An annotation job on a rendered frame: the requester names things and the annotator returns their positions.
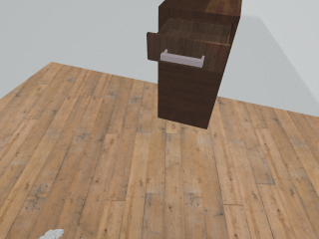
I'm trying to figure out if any drawer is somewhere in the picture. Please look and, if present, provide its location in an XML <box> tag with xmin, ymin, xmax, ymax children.
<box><xmin>147</xmin><ymin>18</ymin><xmax>231</xmax><ymax>73</ymax></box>

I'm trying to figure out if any cabinet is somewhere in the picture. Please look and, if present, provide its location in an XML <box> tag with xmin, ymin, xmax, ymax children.
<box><xmin>158</xmin><ymin>0</ymin><xmax>242</xmax><ymax>129</ymax></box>

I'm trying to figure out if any handle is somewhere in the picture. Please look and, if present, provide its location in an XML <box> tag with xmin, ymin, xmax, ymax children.
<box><xmin>160</xmin><ymin>49</ymin><xmax>204</xmax><ymax>68</ymax></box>

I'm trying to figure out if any left robot hand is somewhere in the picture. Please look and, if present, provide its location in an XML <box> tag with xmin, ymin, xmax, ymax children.
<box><xmin>39</xmin><ymin>229</ymin><xmax>64</xmax><ymax>239</ymax></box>

